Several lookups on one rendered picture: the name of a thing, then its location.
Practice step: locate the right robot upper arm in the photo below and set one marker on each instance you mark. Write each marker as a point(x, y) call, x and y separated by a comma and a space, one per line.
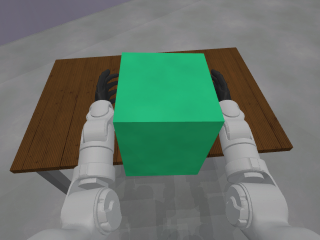
point(259, 210)

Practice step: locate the right robot forearm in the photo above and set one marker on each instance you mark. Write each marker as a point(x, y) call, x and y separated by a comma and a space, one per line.
point(243, 163)

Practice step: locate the left robot hand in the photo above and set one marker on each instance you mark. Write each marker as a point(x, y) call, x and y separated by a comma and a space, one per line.
point(102, 88)

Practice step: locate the left robot forearm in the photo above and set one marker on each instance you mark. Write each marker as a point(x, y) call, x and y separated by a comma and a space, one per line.
point(95, 163)

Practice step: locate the right robot hand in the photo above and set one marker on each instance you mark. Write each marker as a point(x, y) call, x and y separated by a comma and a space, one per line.
point(220, 86)

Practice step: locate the left robot upper arm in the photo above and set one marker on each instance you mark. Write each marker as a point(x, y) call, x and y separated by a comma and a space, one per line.
point(86, 215)

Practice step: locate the table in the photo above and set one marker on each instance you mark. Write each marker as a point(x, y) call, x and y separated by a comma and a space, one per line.
point(52, 139)

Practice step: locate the carton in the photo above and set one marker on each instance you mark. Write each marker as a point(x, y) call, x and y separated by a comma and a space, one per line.
point(167, 114)

